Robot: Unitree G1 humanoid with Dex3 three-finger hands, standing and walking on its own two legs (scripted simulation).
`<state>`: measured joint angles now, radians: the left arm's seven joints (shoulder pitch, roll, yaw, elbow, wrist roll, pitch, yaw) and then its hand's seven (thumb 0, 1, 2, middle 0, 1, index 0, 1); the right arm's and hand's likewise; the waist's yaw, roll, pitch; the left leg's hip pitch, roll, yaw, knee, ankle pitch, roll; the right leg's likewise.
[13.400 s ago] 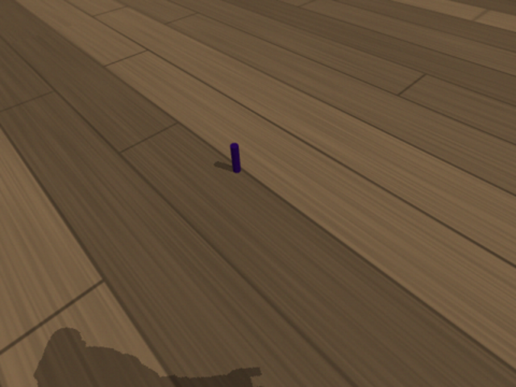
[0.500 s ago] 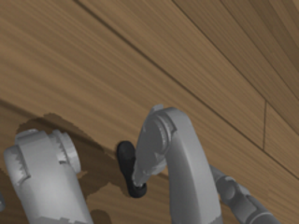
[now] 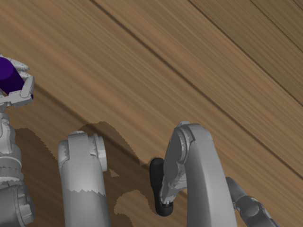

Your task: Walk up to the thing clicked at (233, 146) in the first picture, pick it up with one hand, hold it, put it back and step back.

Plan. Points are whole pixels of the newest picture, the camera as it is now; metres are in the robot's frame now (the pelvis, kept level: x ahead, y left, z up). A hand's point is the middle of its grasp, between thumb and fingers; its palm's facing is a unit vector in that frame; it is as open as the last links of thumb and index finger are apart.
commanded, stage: settle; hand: left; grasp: from the side
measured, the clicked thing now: (13, 85) +0.43 +0.32 -0.10
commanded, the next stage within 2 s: lift in 1.18 s
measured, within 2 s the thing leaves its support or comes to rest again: neither
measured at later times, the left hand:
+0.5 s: hand (14, 64) +0.44 +0.29 -0.01, palm faces +0.28 -0.96 -0.05, open 5.7 cm
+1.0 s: hand (11, 53) +0.44 +0.29 +0.03, palm faces +0.30 -0.95 -0.04, open 5.7 cm
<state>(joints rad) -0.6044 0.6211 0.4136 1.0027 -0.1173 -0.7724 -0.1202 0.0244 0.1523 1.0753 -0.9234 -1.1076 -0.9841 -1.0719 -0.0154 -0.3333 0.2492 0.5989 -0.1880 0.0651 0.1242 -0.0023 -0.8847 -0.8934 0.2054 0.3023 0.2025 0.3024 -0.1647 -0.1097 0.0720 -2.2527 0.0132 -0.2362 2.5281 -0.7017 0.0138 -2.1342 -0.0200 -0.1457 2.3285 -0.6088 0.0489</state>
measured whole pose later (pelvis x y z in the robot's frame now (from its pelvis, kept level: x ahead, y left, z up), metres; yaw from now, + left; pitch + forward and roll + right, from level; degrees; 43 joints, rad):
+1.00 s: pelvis +0.01 -0.02 +0.06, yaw +7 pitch +32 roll -5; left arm -0.66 0.45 0.46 0.93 -0.12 -0.58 -0.20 0.02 0.14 1.09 -0.94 -1.10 -1.00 -1.06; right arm 0.10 -0.29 0.05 0.65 -0.07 0.03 0.05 0.00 -0.89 -0.89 0.20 0.30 0.20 0.30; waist -0.12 -0.01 -0.10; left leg -2.16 0.02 -0.10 2.29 -0.70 -0.02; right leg -2.13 -0.05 -0.04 2.22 -0.65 0.02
